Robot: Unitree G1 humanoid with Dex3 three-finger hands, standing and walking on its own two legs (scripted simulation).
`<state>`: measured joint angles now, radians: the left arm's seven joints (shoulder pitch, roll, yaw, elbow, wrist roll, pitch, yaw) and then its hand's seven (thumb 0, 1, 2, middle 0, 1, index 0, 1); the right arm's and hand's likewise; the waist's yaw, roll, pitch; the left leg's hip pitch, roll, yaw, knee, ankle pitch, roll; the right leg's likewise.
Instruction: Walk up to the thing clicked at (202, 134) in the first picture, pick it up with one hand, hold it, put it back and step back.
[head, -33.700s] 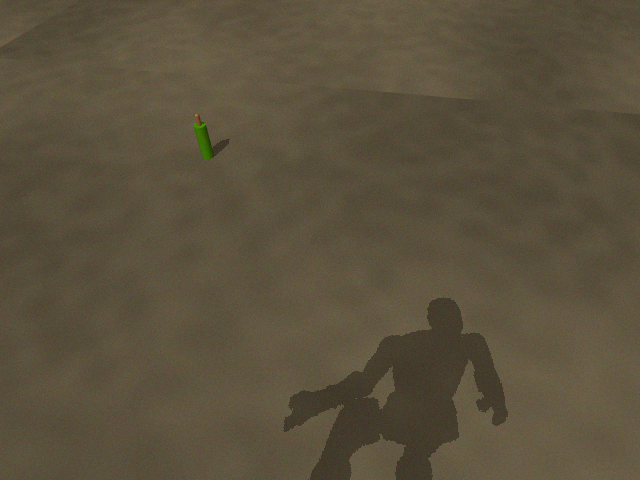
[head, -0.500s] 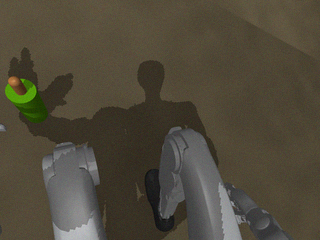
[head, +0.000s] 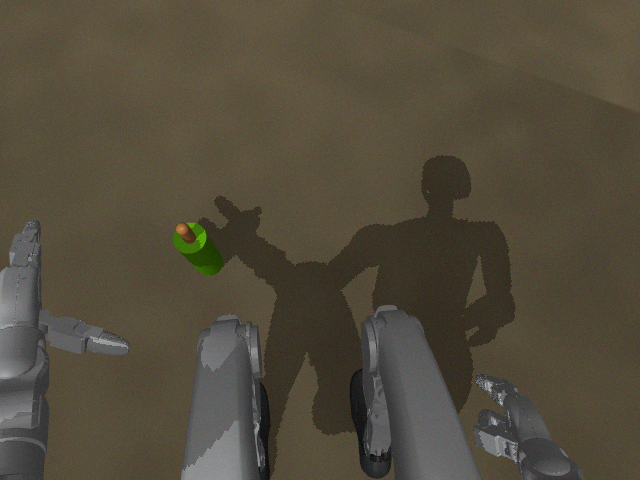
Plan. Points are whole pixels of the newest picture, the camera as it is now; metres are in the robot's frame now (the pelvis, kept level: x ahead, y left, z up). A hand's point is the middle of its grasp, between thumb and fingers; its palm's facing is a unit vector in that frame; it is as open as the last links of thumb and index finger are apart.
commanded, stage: home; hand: left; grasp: from the side
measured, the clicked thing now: (197, 247) +0.47 +0.22 -0.35
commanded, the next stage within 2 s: none
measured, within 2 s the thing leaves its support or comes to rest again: neither
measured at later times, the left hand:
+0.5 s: hand (35, 344) +0.27 +0.22 +0.12, palm faces +0.17 -0.92 -0.34, open 17.3 cm
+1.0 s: hand out of the picture +0.23 +0.19 +0.19, palm faces +0.17 -0.94 -0.29, open 17.3 cm
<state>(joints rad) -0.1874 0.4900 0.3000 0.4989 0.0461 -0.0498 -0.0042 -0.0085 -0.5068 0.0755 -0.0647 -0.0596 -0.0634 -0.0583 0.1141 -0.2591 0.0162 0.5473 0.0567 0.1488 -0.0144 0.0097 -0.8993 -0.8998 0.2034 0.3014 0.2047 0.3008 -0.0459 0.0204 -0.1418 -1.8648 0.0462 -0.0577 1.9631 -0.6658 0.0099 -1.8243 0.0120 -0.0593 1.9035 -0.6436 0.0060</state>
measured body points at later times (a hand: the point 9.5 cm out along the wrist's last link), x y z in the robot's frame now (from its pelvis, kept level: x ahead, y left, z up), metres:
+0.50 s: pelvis +0.07 +0.00 +0.21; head +0.13 +0.01 +0.65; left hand +0.25 +0.27 +0.14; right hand +0.24 -0.25 +0.12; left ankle +0.08 +0.12 -0.44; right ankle +0.09 -0.12 -0.44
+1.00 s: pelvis +0.08 -0.01 +0.25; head +0.11 +0.00 +0.70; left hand +0.22 +0.24 +0.21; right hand +0.27 -0.23 +0.18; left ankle +0.08 +0.12 -0.44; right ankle +0.09 -0.12 -0.44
